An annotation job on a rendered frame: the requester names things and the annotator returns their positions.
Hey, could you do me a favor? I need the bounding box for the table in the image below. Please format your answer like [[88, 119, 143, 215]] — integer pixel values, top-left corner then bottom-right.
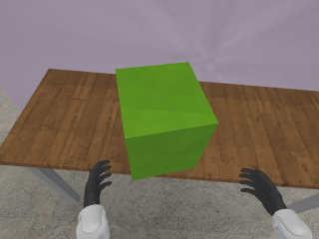
[[0, 69, 319, 214]]

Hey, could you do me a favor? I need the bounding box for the carton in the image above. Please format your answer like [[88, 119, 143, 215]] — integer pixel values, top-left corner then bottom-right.
[[115, 62, 218, 181]]

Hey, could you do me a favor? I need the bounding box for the right robot forearm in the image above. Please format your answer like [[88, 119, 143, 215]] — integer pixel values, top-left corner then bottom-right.
[[271, 209, 313, 239]]

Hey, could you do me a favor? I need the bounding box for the left robot hand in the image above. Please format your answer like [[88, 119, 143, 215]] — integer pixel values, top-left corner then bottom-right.
[[83, 160, 112, 208]]

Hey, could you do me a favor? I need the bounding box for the right robot hand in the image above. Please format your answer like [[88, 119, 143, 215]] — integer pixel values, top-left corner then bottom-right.
[[238, 168, 287, 216]]

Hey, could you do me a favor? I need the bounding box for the left robot forearm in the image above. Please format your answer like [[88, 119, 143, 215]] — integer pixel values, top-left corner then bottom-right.
[[76, 204, 111, 239]]

